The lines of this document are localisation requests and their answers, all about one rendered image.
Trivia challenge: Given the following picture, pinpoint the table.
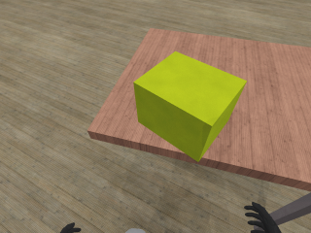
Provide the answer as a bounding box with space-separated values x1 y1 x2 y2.
87 28 311 231

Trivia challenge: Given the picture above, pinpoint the robot right hand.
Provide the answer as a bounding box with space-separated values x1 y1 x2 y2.
244 202 282 233

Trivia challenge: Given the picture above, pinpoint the robot left hand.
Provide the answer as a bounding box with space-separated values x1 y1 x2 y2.
60 222 82 233

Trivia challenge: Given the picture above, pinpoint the carton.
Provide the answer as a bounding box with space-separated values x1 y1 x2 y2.
133 51 247 162

